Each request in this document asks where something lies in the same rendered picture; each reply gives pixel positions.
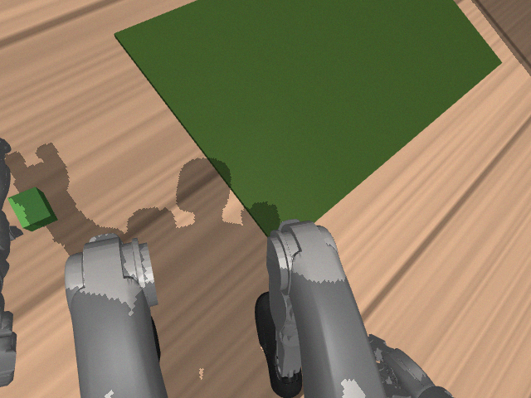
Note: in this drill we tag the left robot arm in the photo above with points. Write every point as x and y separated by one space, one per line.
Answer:
8 338

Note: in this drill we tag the small box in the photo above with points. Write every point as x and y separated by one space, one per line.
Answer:
32 209

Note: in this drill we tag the left robot hand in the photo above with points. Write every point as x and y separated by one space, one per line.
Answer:
5 178

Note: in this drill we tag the right robot foot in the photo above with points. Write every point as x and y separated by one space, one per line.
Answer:
283 386

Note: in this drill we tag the right robot hand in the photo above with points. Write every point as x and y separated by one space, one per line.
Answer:
401 376

